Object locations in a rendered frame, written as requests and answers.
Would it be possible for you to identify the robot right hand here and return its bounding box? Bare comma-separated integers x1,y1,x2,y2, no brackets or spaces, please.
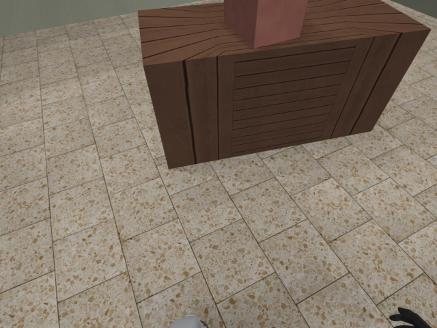
389,307,431,328

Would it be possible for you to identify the left robot shin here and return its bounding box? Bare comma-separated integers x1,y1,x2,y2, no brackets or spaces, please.
185,315,200,322

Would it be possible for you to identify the pedestal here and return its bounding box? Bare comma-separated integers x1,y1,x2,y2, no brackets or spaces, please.
137,0,431,169

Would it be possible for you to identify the carton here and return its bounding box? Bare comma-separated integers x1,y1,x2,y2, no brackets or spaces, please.
224,0,308,49

